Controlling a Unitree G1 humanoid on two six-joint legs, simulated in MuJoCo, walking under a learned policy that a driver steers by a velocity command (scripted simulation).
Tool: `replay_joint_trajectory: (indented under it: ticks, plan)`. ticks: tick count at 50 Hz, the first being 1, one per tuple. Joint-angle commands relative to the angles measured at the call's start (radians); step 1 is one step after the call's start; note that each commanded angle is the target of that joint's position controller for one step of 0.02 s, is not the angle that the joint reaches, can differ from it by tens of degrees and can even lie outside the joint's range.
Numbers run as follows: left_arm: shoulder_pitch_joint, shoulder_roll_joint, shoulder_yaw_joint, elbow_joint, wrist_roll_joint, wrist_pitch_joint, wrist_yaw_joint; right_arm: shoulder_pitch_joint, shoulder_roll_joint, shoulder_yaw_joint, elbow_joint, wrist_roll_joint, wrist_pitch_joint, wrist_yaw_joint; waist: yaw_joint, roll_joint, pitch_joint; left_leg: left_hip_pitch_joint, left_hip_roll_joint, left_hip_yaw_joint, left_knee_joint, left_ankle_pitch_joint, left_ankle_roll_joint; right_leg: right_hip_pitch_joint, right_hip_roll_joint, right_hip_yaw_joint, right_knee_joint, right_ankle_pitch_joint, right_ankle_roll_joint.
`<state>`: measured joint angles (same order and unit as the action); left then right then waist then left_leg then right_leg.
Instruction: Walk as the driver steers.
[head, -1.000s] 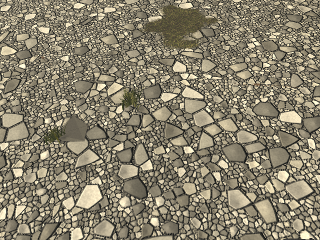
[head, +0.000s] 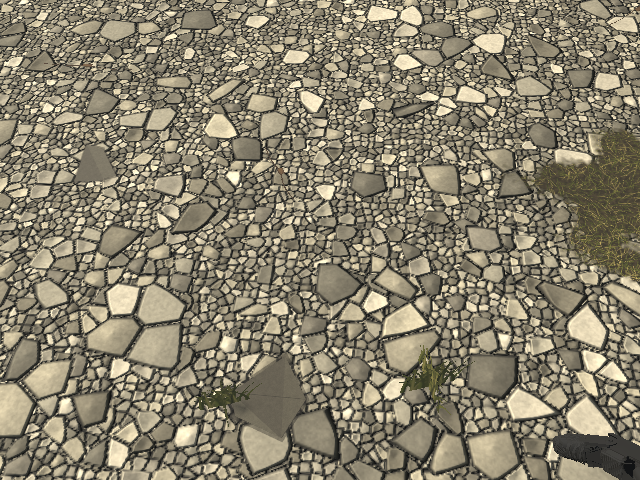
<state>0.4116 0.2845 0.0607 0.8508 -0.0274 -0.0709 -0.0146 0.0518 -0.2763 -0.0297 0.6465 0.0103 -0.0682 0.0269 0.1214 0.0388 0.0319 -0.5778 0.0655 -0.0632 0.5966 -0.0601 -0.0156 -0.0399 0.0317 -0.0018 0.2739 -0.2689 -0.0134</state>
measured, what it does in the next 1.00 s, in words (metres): walks ahead, turning right: left foot, then right foot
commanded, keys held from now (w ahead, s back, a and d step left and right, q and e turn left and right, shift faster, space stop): w+e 0.70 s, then w+q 0.30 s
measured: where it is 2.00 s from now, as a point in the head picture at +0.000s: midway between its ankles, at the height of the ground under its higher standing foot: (473, 242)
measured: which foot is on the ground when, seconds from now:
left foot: up 0.00-0.06, down 0.08-0.60, up 0.62-1.00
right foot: down 0.00-0.08, up 0.10-0.56, down 0.58-1.00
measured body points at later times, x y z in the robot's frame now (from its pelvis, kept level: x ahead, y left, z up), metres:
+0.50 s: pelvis +0.25 +0.00 -0.01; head +0.28 -0.02 +0.44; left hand +0.52 +0.18 -0.09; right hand +0.20 -0.29 -0.13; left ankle +0.17 +0.14 -0.74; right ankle +0.38 -0.17 -0.71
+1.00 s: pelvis +0.51 -0.12 +0.00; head +0.53 -0.14 +0.45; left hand +0.68 +0.11 -0.11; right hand +0.57 -0.42 -0.11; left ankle +0.75 -0.06 -0.69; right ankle +0.39 -0.16 -0.74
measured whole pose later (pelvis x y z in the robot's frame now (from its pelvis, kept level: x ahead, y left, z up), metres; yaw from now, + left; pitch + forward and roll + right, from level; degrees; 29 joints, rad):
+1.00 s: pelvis +0.51 -0.12 +0.00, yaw -22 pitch +1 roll -2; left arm 0.29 0.27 0.05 0.77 0.01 -0.07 -0.01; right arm 0.14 -0.28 -0.04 0.77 0.02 -0.07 0.03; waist 0.05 0.05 0.02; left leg -0.66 0.09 -0.02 0.62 0.12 -0.01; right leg 0.03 0.09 -0.02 0.21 -0.26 -0.07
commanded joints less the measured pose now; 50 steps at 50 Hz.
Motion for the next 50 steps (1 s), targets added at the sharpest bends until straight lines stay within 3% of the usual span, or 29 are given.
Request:
replay_joint_trajectory:
  ticks: [1, 3, 4, 5, 6, 7, 9, 10, 11, 15, 20, 25, 27, 28, 29, 30, 31, 32, 33, 34, 35, 37, 40, 44, 47, 50]
  plan:
    - [-0.039, 0.193, 0.043, -0.057, -0.009, -0.002, 0.010, -0.034, -0.097, -0.031, -0.078, 0.007, -0.028, 0.006, -0.080, -0.130, -0.007, 0.154, -0.037, 0.020, -0.086, 0.014, 0.016, -0.070, -0.257, 0.214, -0.032, 0.283, -0.154]
    - [-0.042, 0.176, 0.035, -0.054, -0.004, 0.004, 0.015, 0.100, -0.142, -0.057, -0.037, 0.001, -0.030, -0.004, -0.161, -0.121, -0.075, 0.388, -0.054, 0.041, -0.146, -0.005, 0.054, -0.110, -0.209, 0.184, 0.113, 0.377, -0.111]
    - [-0.052, 0.129, 0.017, -0.067, 0.010, 0.001, 0.014, 0.241, -0.192, -0.078, -0.014, -0.014, -0.030, -0.016, -0.231, -0.086, -0.181, 0.615, 0.044, -0.037, -0.124, -0.002, 0.099, -0.218, -0.151, 0.142, 0.326, 0.302, -0.073]
    - [0.021, 0.026, -0.015, -0.099, 0.023, -0.011, 0.015, 0.361, -0.285, -0.100, -0.005, -0.035, -0.018, -0.027, -0.241, 0.142, -0.343, 0.962, 0.299, -0.361, -0.131, -0.059, 0.207, -0.533, -0.026, 0.040, 0.688, -0.064, -0.003]
    - [0.056, 0.056, -0.011, -0.100, -0.004, -0.021, 0.017, 0.392, -0.249, -0.092, 0.014, -0.028, -0.008, -0.022, -0.237, 0.253, -0.399, 0.961, 0.374, -0.630, -0.251, -0.261, 0.285, -0.680, -0.014, 0.103, 0.885, -0.334, 0.007]
    - [-0.004, 0.142, 0.015, -0.101, -0.022, -0.017, 0.018, 0.338, -0.181, -0.072, 0.015, -0.015, -0.009, -0.019, -0.233, 0.149, -0.246, 0.842, 0.333, -0.529, -0.285, -0.356, 0.253, -0.748, -0.066, 0.129, 0.966, -0.269, 0.004]
    - [-0.083, 0.133, 0.020, -0.114, -0.008, -0.002, 0.020, 0.217, -0.105, -0.048, 0.017, -0.012, -0.014, -0.014, -0.182, 0.089, -0.092, 0.620, 0.250, -0.308, -0.345, -0.259, 0.211, -0.721, -0.126, 0.095, 0.930, -0.126, 0.006]
    - [-0.084, 0.119, 0.024, -0.112, -0.002, 0.010, 0.020, 0.176, -0.078, -0.042, 0.022, -0.018, -0.020, -0.011, -0.152, 0.099, -0.051, 0.535, 0.221, -0.229, -0.380, -0.182, 0.200, -0.678, -0.150, 0.103, 0.894, -0.079, 0.010]
    - [-0.072, 0.095, 0.021, -0.110, -0.003, 0.023, 0.018, 0.150, -0.076, -0.044, 0.028, -0.023, -0.027, -0.011, -0.130, 0.102, -0.032, 0.473, 0.208, -0.171, -0.412, -0.128, 0.196, -0.631, -0.161, 0.102, 0.880, -0.048, 0.014]
    - [-0.129, 0.057, 0.016, -0.143, 0.005, 0.045, 0.014, 0.145, -0.107, -0.063, 0.066, -0.026, -0.048, -0.020, -0.113, 0.038, 0.001, 0.444, 0.212, -0.011, -0.466, 0.062, 0.215, -0.656, -0.169, 0.109, 0.781, 0.091, 0.034]
    - [-0.282, 0.034, 0.000, -0.195, 0.007, 0.037, -0.020, 0.184, -0.158, -0.079, 0.104, -0.015, -0.036, -0.034, -0.162, 0.007, 0.037, 0.476, 0.193, 0.154, -0.477, 0.106, 0.185, -0.608, -0.149, 0.040, 0.500, 0.301, 0.016]
    - [-0.391, 0.061, 0.005, -0.262, 0.008, 0.043, -0.043, 0.241, -0.204, -0.097, 0.145, 0.012, -0.007, -0.035, -0.182, 0.004, 0.065, 0.627, 0.235, 0.216, -0.404, 0.208, 0.150, -0.612, -0.121, -0.021, 0.377, 0.192, -0.042]
    - [-0.344, 0.094, 0.023, -0.268, 0.012, 0.048, -0.045, 0.234, -0.235, -0.105, 0.146, 0.020, 0.007, -0.039, -0.137, 0.037, 0.007, 0.661, 0.229, 0.251, -0.258, 0.542, 0.126, -0.494, -0.055, -0.083, 0.369, 0.085, -0.082]
    - [-0.234, 0.126, 0.044, -0.244, 0.010, 0.050, -0.042, 0.222, -0.241, -0.106, 0.144, 0.024, 0.016, -0.042, -0.070, 0.035, -0.058, 0.640, 0.207, 0.279, -0.094, 0.673, 0.107, -0.344, -0.006, -0.115, 0.338, 0.079, -0.110]
    - [-0.062, 0.188, 0.080, -0.195, 0.006, 0.056, -0.028, 0.230, -0.217, -0.095, 0.139, 0.020, 0.019, -0.046, 0.013, 0.007, -0.150, 0.521, 0.164, 0.303, 0.138, 0.635, 0.071, -0.078, 0.036, -0.103, 0.295, 0.125, -0.148]
    - [0.044, 0.297, 0.112, -0.174, -0.002, 0.066, -0.005, 0.270, -0.134, -0.066, 0.106, -0.018, 0.011, -0.046, 0.015, -0.187, -0.233, 0.180, 0.081, 0.312, 0.498, 0.114, 0.010, 0.238, -0.170, 0.249, 0.261, 0.104, -0.246]
    - [-0.012, 0.339, 0.104, -0.216, -0.003, 0.050, -0.010, 0.291, -0.065, -0.035, 0.060, -0.023, -0.022, -0.036, -0.063, -0.313, -0.375, -0.115, -0.111, 0.101, 0.764, -0.537, -0.028, 0.421, -0.361, 0.807, 0.071, -0.103, -0.417]
    - [-0.015, 0.245, 0.076, -0.222, 0.002, 0.033, -0.020, 0.180, -0.162, -0.057, 0.047, 0.014, -0.051, -0.022, 0.003, -0.168, -0.340, -0.220, -0.055, -0.032, 0.800, -0.489, -0.005, 0.397, -0.359, 0.769, 0.002, -0.137, -0.367]
    - [-0.038, 0.205, 0.063, -0.214, 0.009, 0.021, -0.021, 0.128, -0.165, -0.055, 0.028, 0.034, -0.067, -0.017, -0.013, -0.143, -0.213, -0.249, -0.017, -0.015, 0.750, -0.406, 0.020, 0.279, -0.324, 0.627, 0.005, -0.083, -0.327]
    - [-0.101, 0.181, 0.055, -0.217, 0.009, 0.015, -0.019, 0.126, -0.151, -0.053, 0.038, 0.015, -0.073, -0.026, -0.062, -0.061, -0.136, -0.200, 0.026, -0.015, 0.655, -0.331, 0.024, 0.131, -0.277, 0.516, 0.008, 0.020, -0.291]
    - [-0.156, 0.145, 0.044, -0.229, 0.016, 0.013, -0.015, 0.136, -0.161, -0.061, 0.049, -0.009, -0.068, -0.032, -0.098, -0.071, -0.103, -0.129, 0.053, -0.019, 0.573, -0.285, 0.019, 0.024, -0.242, 0.435, -0.002, 0.127, -0.271]
    - [-0.202, 0.110, 0.030, -0.243, 0.032, 0.008, -0.006, 0.197, -0.145, -0.060, 0.079, -0.012, -0.042, -0.024, -0.138, -0.098, -0.100, -0.036, 0.076, -0.004, 0.520, -0.222, 0.002, -0.080, -0.223, 0.349, -0.041, 0.275, -0.270]
    - [-0.169, 0.132, 0.031, -0.206, 0.032, -0.007, 0.003, 0.167, -0.106, -0.048, 0.083, -0.012, -0.015, -0.024, -0.130, -0.088, -0.062, -0.054, 0.082, 0.020, 0.410, -0.103, -0.032, -0.131, -0.210, 0.223, -0.086, 0.406, -0.264]
    - [-0.137, 0.136, 0.026, -0.166, 0.034, -0.012, 0.013, 0.066, -0.082, -0.034, 0.067, 0.001, -0.018, -0.013, -0.082, -0.095, -0.012, -0.064, 0.067, 0.033, 0.171, 0.156, -0.022, -0.115, -0.176, 0.102, -0.123, 0.341, -0.204]
    - [-0.106, 0.153, 0.029, -0.130, 0.033, -0.017, 0.013, -0.007, -0.074, -0.026, 0.046, 0.012, -0.022, 0.002, -0.047, -0.091, 0.028, -0.054, 0.040, 0.045, 0.052, 0.239, -0.002, -0.070, -0.207, 0.066, -0.151, 0.280, -0.190]
    - [-0.078, 0.155, 0.033, -0.092, 0.030, -0.007, 0.013, -0.053, -0.076, -0.024, 0.019, 0.016, -0.024, 0.020, -0.029, -0.075, 0.059, -0.120, 0.017, 0.034, -0.014, 0.180, 0.030, 0.063, -0.253, 0.036, -0.124, 0.329, -0.182]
